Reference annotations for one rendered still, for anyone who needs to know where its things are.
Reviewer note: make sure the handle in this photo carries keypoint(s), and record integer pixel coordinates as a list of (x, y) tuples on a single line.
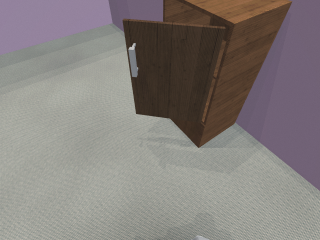
[(133, 62)]

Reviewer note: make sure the cupboard door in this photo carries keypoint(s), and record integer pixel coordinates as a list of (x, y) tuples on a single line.
[(176, 64)]

